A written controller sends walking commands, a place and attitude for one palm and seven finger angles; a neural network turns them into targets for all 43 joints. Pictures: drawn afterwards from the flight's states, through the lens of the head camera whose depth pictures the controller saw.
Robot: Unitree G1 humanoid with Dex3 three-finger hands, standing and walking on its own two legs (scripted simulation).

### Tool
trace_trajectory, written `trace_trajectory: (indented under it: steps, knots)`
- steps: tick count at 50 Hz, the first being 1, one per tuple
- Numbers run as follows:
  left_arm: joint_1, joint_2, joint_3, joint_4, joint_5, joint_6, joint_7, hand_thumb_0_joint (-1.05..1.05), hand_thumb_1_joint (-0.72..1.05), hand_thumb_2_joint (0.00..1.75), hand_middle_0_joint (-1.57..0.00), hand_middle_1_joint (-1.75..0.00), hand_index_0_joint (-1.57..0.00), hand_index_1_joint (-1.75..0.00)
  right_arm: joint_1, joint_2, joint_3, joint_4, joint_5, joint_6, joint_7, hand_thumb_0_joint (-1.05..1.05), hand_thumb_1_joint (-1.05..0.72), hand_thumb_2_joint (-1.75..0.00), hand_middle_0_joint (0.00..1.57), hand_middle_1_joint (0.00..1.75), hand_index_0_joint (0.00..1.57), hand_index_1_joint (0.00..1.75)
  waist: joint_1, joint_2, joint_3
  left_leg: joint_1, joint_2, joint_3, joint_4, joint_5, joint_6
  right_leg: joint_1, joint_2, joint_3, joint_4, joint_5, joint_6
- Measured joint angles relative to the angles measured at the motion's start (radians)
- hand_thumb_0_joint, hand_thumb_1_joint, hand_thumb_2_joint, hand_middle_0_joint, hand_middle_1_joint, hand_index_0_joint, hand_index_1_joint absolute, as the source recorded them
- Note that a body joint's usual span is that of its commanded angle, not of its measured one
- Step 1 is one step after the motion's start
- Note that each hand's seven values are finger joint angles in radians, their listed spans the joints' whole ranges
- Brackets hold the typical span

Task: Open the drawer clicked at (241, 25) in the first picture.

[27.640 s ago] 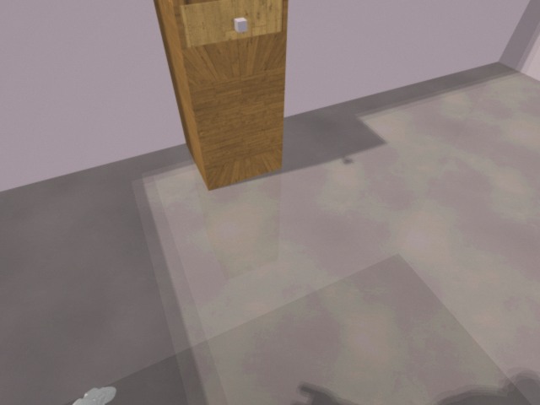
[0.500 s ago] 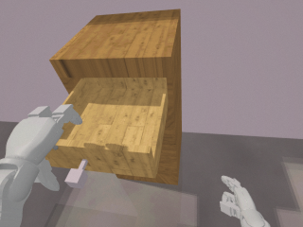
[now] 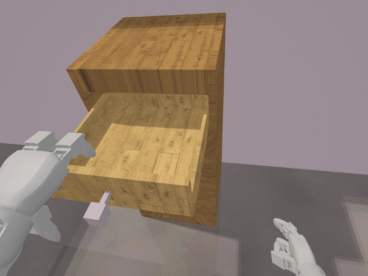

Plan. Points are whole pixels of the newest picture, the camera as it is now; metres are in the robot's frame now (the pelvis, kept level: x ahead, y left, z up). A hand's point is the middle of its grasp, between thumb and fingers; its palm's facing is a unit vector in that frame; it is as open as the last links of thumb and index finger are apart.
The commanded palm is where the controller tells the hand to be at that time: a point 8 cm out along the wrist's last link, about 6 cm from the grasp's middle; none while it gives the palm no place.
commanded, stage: draw the hand back to the body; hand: left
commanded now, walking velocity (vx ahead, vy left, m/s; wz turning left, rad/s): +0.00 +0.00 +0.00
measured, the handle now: (101, 206) +0.23 +0.24 +0.04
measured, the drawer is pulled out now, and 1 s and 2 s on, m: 0.30 0.30 0.30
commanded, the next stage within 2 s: step back with the hand held close in 1.02 s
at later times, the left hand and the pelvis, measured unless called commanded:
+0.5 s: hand (60, 155) +0.22 +0.22 +0.23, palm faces +0.41 -0.81 -0.41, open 11.5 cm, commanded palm +0.16 +0.28 +0.23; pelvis +0.02 +0.00 +0.00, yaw -1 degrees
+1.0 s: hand (54, 160) +0.22 +0.24 +0.22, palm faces +0.46 -0.80 -0.39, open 7.7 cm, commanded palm +0.16 +0.28 +0.23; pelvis +0.03 +0.00 +0.00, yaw +0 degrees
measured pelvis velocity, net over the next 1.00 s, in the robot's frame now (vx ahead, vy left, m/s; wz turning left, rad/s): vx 0.03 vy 0.00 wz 0.00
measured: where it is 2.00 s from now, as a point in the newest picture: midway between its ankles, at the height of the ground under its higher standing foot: outside the picture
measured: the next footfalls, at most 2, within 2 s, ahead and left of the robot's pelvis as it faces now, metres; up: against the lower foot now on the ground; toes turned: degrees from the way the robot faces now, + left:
right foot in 1.72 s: -0.02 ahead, -0.09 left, +0.00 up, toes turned -1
left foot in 1.98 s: -0.09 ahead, +0.15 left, +0.00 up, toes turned +5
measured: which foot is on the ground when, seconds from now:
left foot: down 0.00-1.00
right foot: down 0.00-1.00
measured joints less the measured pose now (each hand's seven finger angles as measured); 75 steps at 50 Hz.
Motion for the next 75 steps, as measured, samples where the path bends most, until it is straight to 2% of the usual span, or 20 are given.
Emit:
trace_trajectory:
  steps: [2, 4, 5, 6, 7, 9, 12, 14, 17, 26, 39, 48, 57, 63, 69, 72, 75]
  knots:
    - [-0.005, 0.014, 0.027, -0.002, -0.004, -0.005, 0.015, 0.00, -0.50, 0.30, -0.33, -1.20, -0.33, -1.20, -0.002, 0.005, -0.004, 0.003, 0.000, 0.003, 0.005, 0.01, -0.90, -0.90, 0.20, 0.30, 0.20, 0.30, 0.002, -0.001, 0.001, 0.004, -0.001, 0.001, -0.001, 0.000, 0.001, 0.004, -0.001, 0.001, -0.002, 0.001, 0.001]
    - [-0.021, -0.057, 0.084, 0.018, -0.301, -0.052, 0.045, 0.00, -0.49, 0.31, -0.32, -1.19, -0.33, -1.20, -0.007, 0.020, -0.012, 0.011, -0.003, -0.034, -0.005, 0.01, -0.90, -0.90, 0.20, 0.30, 0.20, 0.30, -0.013, 0.002, 0.024, 0.018, -0.001, -0.005, -0.005, 0.002, 0.003, 0.024, -0.001, -0.004, -0.014, 0.005, 0.001]
    - [-0.025, -0.108, 0.108, 0.032, -0.412, -0.082, 0.067, 0.00, -0.49, 0.31, -0.32, -1.19, -0.33, -1.20, -0.009, 0.032, -0.013, 0.016, -0.005, -0.061, -0.012, 0.01, -0.90, -0.90, 0.20, 0.30, 0.20, 0.30, -0.022, -0.001, 0.034, 0.023, 0.000, -0.004, -0.007, 0.002, 0.004, 0.029, 0.000, -0.003, -0.019, 0.008, 0.001]
    - [-0.026, -0.159, 0.125, 0.042, -0.502, -0.105, 0.086, 0.00, -0.48, 0.31, -0.32, -1.18, -0.32, -1.19, -0.007, 0.046, -0.013, 0.019, -0.006, -0.083, -0.018, 0.01, -0.90, -0.90, 0.20, 0.30, 0.20, 0.30, -0.031, -0.007, 0.042, 0.028, 0.001, -0.002, -0.012, 0.004, 0.004, 0.034, 0.002, -0.002, -0.024, 0.010, 0.000]
    - [-0.027, -0.205, 0.137, 0.046, -0.572, -0.121, 0.100, 0.00, -0.47, 0.32, -0.32, -1.18, -0.32, -1.18, 0.000, 0.060, -0.013, 0.020, -0.007, -0.101, -0.023, 0.01, -0.90, -0.90, 0.20, 0.30, 0.20, 0.30, -0.038, -0.016, 0.048, 0.034, 0.002, -0.001, -0.018, 0.005, 0.003, 0.039, 0.003, 0.000, -0.029, 0.012, 0.000]
    - [-0.030, -0.275, 0.141, 0.045, -0.660, -0.150, 0.125, 0.00, -0.44, 0.33, -0.32, -1.15, -0.32, -1.16, 0.024, 0.081, -0.008, 0.029, -0.013, -0.137, -0.033, 0.01, -0.90, -0.90, 0.20, 0.30, 0.20, 0.30, -0.044, -0.040, 0.052, 0.045, 0.004, 0.001, -0.031, 0.008, 0.001, 0.048, 0.006, 0.002, -0.038, 0.014, -0.001]
    - [-0.025, -0.340, 0.119, 0.030, -0.718, -0.180, 0.154, 0.00, -0.37, 0.36, -0.31, -1.11, -0.31, -1.12, 0.065, 0.094, -0.003, 0.048, -0.024, -0.179, -0.038, 0.01, -0.90, -0.90, 0.20, 0.30, 0.20, 0.30, -0.045, -0.065, 0.048, 0.062, 0.009, 0.003, -0.041, 0.005, -0.001, 0.064, 0.012, 0.003, -0.051, 0.012, -0.003]
    - [-0.020, -0.358, 0.102, 0.015, -0.731, -0.192, 0.164, 0.00, -0.32, 0.38, -0.30, -1.08, -0.30, -1.08, 0.087, 0.093, -0.003, 0.061, -0.031, -0.198, -0.039, 0.01, -0.90, -0.90, 0.20, 0.30, 0.20, 0.30, -0.048, -0.073, 0.044, 0.072, 0.010, 0.001, -0.044, 0.000, -0.001, 0.076, 0.013, 0.002, -0.056, 0.008, -0.003]
    - [-0.016, -0.348, 0.101, 0.002, -0.741, -0.206, 0.170, 0.00, -0.23, 0.42, -0.30, -1.02, -0.29, -1.02, 0.102, 0.087, -0.010, 0.078, -0.036, -0.209, -0.041, 0.01, -0.90, -0.90, 0.20, 0.30, 0.20, 0.30, -0.054, -0.076, 0.042, 0.082, 0.012, 0.000, -0.045, -0.008, -0.001, 0.088, 0.015, 0.001, -0.060, 0.002, -0.002]
    - [-0.002, -0.304, 0.166, 0.021, -0.765, -0.220, 0.161, 0.00, 0.07, 0.55, -0.27, -0.83, -0.27, -0.83, 0.074, 0.070, -0.045, 0.084, -0.029, -0.184, -0.036, 0.01, -0.90, -0.90, 0.20, 0.30, 0.20, 0.30, -0.063, -0.055, 0.036, 0.083, 0.011, 0.009, -0.056, -0.014, 0.002, 0.084, 0.016, 0.010, -0.067, -0.003, 0.004]
    - [0.024, -0.324, 0.158, 0.039, -0.769, -0.186, 0.164, 0.01, 0.51, 0.74, -0.24, -0.53, -0.24, -0.54, 0.043, 0.077, -0.046, 0.057, -0.022, -0.160, -0.039, 0.01, -0.90, -0.90, 0.20, 0.30, 0.20, 0.30, -0.043, -0.050, 0.024, 0.075, 0.008, 0.001, -0.057, -0.015, 0.003, 0.081, 0.012, 0.002, -0.070, -0.006, 0.006]
    - [0.001, -0.329, 0.158, 0.046, -0.771, -0.180, 0.169, 0.01, 0.78, 0.86, -0.22, -0.36, -0.22, -0.37, 0.046, 0.088, -0.035, 0.060, -0.023, -0.157, -0.034, 0.01, -0.90, -0.90, 0.20, 0.30, 0.20, 0.30, -0.043, -0.048, 0.022, 0.074, 0.006, -0.005, -0.054, -0.014, 0.003, 0.080, 0.010, -0.003, -0.066, -0.008, 0.005]
    - [0.015, -0.328, 0.158, 0.049, -0.772, -0.180, 0.169, 0.01, 0.87, 0.90, -0.22, -0.31, -0.21, -0.31, 0.060, 0.085, -0.039, 0.064, -0.021, -0.156, -0.033, 0.01, -0.90, -0.90, 0.20, 0.30, 0.20, 0.30, -0.053, -0.050, 0.021, 0.068, 0.009, -0.002, -0.049, -0.014, 0.002, 0.074, 0.013, 0.000, -0.063, -0.005, 0.003]
    - [0.022, -0.288, 0.238, 0.018, -0.761, -0.237, 0.173, 0.01, 0.88, 0.90, -0.22, -0.30, -0.21, -0.31, 0.051, 0.071, -0.040, 0.025, -0.006, -0.132, -0.035, 0.01, -0.90, -0.90, 0.20, 0.30, 0.20, 0.30, -0.090, -0.062, 0.022, -0.028, 0.009, -0.006, -0.005, -0.014, 0.006, -0.007, 0.011, -0.006, -0.048, 0.009, 0.004]
    - [0.089, -0.262, 0.237, -0.023, -0.752, -0.251, 0.172, 0.01, 0.88, 0.90, -0.21, -0.30, -0.21, -0.30, 0.042, 0.054, -0.069, 0.003, 0.000, -0.109, -0.034, 0.01, -0.90, -0.90, 0.20, 0.30, 0.20, 0.30, -0.129, -0.081, 0.029, -0.098, -0.010, 0.012, 0.018, -0.003, 0.020, -0.091, -0.009, 0.012, -0.004, 0.015, 0.017]
    - [0.134, -0.239, 0.245, -0.053, -0.751, -0.252, 0.172, 0.01, 0.88, 0.90, -0.22, -0.30, -0.21, -0.30, 0.052, 0.055, -0.082, -0.006, 0.001, -0.101, -0.037, 0.01, -0.90, -0.90, 0.20, 0.30, 0.20, 0.30, -0.141, -0.095, 0.026, -0.126, -0.019, 0.019, 0.039, -0.004, 0.026, -0.124, -0.020, 0.019, 0.027, 0.010, 0.023]
    - [0.161, -0.213, 0.267, -0.085, -0.750, -0.257, 0.177, 0.01, 0.88, 0.90, -0.22, -0.30, -0.22, -0.30, 0.066, 0.062, -0.087, -0.014, -0.001, -0.100, -0.042, 0.01, -0.90, -0.90, 0.20, 0.30, 0.20, 0.30, -0.142, -0.113, 0.023, -0.146, -0.028, 0.024, 0.058, -0.004, 0.031, -0.150, -0.030, 0.024, 0.058, 0.005, 0.028]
